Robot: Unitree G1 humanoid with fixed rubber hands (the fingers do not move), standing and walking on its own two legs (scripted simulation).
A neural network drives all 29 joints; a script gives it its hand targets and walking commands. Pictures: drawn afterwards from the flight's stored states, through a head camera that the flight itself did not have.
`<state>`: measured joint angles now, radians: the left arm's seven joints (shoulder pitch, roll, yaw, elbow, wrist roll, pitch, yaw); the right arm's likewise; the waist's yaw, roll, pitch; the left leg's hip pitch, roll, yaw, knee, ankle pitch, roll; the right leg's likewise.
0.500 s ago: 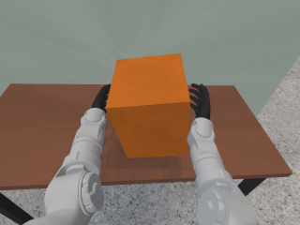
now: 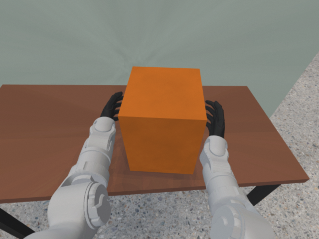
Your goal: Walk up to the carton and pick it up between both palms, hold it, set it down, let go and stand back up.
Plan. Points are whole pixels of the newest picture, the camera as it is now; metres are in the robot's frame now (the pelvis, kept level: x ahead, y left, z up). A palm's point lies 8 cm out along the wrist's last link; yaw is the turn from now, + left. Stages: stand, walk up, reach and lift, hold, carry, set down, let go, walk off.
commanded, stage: set down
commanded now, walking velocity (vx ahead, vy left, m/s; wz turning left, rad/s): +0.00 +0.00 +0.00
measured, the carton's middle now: (163, 121) +0.46 -0.06 +0.04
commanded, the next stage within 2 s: none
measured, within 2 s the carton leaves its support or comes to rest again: rests again in 0.66 s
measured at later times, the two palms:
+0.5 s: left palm (111, 121) +0.43 +0.09 +0.08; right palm (216, 140) +0.35 -0.18 +0.07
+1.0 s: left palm (108, 123) +0.44 +0.10 +0.06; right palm (210, 140) +0.36 -0.17 +0.06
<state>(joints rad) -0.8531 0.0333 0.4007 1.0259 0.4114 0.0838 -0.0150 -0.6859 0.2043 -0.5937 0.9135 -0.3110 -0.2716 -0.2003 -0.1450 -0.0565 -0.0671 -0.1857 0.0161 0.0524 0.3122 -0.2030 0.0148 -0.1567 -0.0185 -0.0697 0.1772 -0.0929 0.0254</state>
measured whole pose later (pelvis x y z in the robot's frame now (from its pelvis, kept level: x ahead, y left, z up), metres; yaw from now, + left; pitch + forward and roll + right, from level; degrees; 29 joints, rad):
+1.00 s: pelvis +0.00 -0.01 +0.00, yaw +1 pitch +8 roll -1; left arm -0.90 0.05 0.53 1.12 0.48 -0.10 -0.04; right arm -0.70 0.24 -0.71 0.98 -0.44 -0.40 -0.20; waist -0.14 -0.07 -0.04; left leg -0.27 0.02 0.04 0.33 -0.19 0.01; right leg -0.23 -0.01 -0.09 0.19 -0.09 0.01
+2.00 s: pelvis -0.01 -0.01 +0.00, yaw +1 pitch +9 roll -1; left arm -0.93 0.03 0.66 1.11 0.58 -0.15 -0.06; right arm -0.76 0.26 -0.82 0.98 -0.56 -0.44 -0.18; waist -0.15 -0.06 -0.03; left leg -0.32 0.02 0.03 0.34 -0.18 0.01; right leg -0.30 -0.02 -0.09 0.24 -0.09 0.01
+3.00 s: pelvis -0.05 +0.00 -0.02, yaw -1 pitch +18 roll -2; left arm -1.17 0.32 -0.19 1.59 -0.28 -0.21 0.00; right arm -0.97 -0.08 -0.15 1.27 0.19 -0.16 -0.22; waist -0.21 0.00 -0.26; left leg -0.68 0.03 0.05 0.58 -0.23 0.02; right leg -0.65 -0.02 -0.07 0.46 -0.12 0.02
